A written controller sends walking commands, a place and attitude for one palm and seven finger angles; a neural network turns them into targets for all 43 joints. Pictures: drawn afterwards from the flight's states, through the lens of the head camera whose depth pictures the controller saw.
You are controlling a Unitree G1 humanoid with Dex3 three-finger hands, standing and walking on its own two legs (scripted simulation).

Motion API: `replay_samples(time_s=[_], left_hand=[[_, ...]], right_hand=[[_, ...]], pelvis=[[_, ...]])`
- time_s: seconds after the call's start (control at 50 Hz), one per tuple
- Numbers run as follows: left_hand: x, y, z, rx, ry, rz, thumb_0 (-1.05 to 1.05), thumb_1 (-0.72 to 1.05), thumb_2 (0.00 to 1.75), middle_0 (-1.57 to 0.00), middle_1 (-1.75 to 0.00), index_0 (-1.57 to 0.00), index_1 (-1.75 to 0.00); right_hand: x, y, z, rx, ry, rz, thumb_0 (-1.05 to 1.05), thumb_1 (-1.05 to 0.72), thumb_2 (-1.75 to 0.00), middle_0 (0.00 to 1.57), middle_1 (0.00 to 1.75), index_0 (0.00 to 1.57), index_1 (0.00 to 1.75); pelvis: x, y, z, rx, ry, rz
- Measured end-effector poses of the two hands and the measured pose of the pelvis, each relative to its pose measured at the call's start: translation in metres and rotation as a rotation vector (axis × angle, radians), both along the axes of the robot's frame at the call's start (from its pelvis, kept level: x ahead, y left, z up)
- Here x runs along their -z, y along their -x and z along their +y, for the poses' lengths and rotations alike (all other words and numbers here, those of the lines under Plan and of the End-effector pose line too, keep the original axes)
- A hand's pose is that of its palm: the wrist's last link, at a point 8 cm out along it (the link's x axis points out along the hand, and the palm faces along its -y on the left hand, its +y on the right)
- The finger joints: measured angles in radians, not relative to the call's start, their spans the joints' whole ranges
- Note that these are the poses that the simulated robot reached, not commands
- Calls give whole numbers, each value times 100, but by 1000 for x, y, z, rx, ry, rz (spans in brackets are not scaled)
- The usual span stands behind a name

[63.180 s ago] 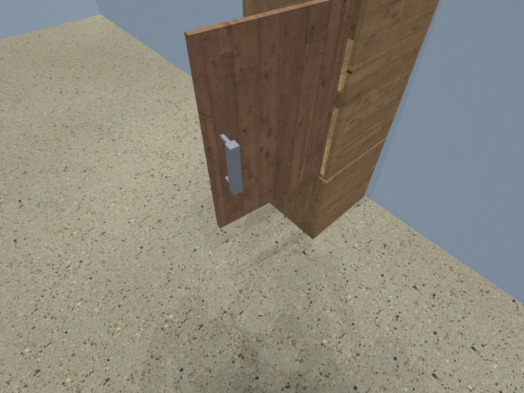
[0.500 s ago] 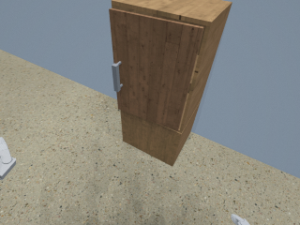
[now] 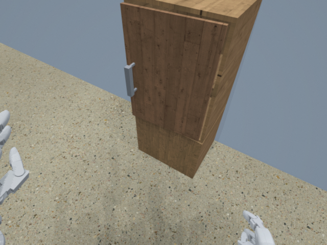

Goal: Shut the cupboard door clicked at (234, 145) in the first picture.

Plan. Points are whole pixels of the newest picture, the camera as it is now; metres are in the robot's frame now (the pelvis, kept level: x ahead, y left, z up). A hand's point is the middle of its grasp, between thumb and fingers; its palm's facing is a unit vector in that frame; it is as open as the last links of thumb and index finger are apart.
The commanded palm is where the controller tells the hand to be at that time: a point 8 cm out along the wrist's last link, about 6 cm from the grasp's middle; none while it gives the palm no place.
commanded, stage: stop stepping back and stand still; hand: left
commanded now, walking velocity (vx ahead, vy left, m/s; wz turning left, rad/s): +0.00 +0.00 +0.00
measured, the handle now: (132, 79) +0.84 +0.20 -0.07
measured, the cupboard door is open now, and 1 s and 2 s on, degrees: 4 4 4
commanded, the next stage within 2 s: let the arm hang, fingers relaxed in 0.14 s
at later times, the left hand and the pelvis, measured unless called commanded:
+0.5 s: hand out of the picture +0.09 +0.20 -0.16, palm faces -0.03 -0.98 -0.21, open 7.4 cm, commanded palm none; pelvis -0.01 +0.01 -0.01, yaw +1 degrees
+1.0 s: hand out of the picture -0.09 +0.19 -0.17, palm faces +0.06 -0.98 -0.19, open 7.4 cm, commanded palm none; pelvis -0.02 +0.02 +0.00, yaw +1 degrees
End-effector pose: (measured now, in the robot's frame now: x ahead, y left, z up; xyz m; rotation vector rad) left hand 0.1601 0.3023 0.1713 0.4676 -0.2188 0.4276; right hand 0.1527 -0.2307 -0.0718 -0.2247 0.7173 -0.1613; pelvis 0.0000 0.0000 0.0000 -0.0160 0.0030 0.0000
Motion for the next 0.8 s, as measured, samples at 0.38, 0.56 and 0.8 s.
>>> replay_samples(time_s=[0.38,0.56,0.8], left_hand=[[168,-14,3,17,190,728,0,90,90,-20,-30,-20,-30],[321,134,-68,-69,574,1411,0,97,90,-20,-30,-21,-30],[312,259,-60,-249,635,1698,0,93,90,-20,-30,-20,-30]], right_hand=[[39,6,-11,-69,-7,152,1,-90,-90,20,30,20,30],[51,100,-15,24,35,482,1,-90,-90,20,30,20,29],[65,183,13,96,-47,715,1,-90,-90,20,30,20,29]], pelvis=[[10,6,15,-16,-6,18],[7,12,9,-27,-4,-15],[-2,18,14,-23,7,-27]])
